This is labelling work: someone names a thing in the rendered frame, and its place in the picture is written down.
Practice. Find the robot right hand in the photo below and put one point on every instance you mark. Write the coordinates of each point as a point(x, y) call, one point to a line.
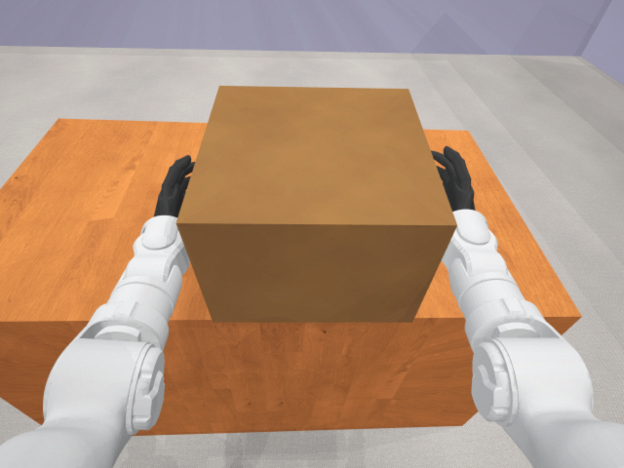
point(456, 179)

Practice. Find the carton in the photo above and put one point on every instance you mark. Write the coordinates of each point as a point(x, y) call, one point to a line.
point(314, 205)

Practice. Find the robot right upper arm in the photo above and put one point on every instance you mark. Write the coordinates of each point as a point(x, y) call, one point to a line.
point(537, 389)

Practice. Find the left robot forearm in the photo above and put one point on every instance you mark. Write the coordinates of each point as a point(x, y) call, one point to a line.
point(144, 298)

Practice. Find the robot left hand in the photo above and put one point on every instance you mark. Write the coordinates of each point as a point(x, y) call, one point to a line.
point(173, 188)

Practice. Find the robot left upper arm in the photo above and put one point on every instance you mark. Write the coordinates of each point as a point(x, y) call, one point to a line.
point(103, 392)

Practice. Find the right robot forearm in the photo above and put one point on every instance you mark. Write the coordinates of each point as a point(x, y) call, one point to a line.
point(486, 293)

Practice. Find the pedestal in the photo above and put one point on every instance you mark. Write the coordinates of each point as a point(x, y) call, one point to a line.
point(69, 217)

